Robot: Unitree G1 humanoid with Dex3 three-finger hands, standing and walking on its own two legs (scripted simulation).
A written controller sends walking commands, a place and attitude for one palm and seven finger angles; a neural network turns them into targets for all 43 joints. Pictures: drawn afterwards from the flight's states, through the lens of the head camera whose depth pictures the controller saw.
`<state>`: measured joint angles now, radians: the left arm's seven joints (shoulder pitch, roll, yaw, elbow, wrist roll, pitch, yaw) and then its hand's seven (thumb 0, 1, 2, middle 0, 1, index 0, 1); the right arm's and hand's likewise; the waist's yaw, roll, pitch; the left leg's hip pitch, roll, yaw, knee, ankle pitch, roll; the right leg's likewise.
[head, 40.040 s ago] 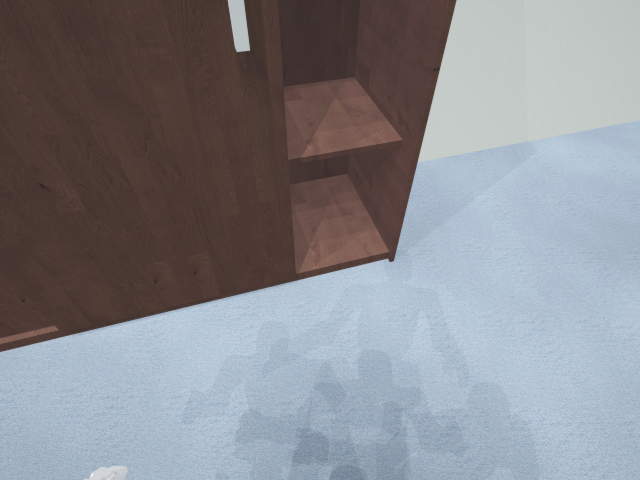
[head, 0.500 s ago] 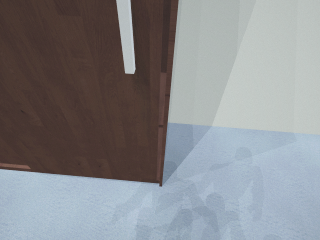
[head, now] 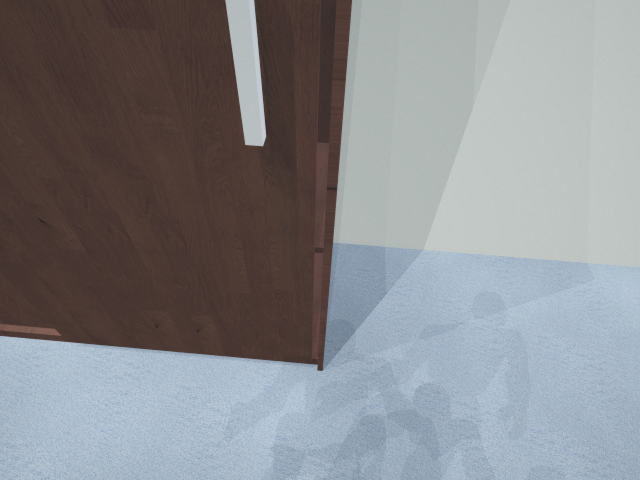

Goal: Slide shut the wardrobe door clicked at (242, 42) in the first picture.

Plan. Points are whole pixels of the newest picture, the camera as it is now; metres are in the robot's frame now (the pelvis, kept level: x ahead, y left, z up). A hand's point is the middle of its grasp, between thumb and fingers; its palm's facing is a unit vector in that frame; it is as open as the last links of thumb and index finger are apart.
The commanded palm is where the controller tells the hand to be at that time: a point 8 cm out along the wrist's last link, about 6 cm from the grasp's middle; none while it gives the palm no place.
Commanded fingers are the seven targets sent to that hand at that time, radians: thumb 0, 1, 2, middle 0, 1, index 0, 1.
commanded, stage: look again from close up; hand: left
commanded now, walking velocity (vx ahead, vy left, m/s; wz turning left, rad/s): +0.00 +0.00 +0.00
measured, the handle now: (250, 55) +0.57 +0.14 +0.26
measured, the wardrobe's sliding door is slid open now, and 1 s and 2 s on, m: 0.02 0.02 0.02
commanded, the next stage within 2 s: shuffle to correct the standing spot in 0.58 s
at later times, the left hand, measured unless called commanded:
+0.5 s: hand out of the picture +0.08 +0.24 -0.16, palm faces +0.00 -0.95 -0.31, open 7.4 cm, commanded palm none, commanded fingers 0.00 0.90 0.90 -0.20 -0.30 -0.20 -0.30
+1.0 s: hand out of the picture +0.03 +0.19 -0.19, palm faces +0.02 -0.98 -0.18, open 7.4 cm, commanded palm none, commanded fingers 0.00 0.90 0.90 -0.20 -0.30 -0.20 -0.30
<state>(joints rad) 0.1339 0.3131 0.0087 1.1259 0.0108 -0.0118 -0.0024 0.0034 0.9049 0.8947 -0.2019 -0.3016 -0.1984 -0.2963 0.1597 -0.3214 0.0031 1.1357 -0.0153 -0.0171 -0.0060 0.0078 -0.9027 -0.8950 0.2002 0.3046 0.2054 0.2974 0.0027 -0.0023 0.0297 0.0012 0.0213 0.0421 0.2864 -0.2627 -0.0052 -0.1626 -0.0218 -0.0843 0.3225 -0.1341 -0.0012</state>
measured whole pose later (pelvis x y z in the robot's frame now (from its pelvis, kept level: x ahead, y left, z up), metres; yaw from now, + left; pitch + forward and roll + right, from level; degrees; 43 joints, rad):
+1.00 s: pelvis +0.04 +0.00 -0.01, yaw -1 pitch -1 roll -2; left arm 0.28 0.20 0.02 1.13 0.02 0.00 -0.01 0.00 0.91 0.89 -0.20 -0.30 -0.20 -0.30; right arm 0.30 -0.20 0.01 1.16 -0.02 -0.01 -0.01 0.01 -0.91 -0.90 0.20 0.30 0.20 0.30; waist 0.01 0.00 0.01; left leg -0.04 0.06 0.05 0.48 -0.43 -0.01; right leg -0.20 0.00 -0.08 0.50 -0.28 -0.01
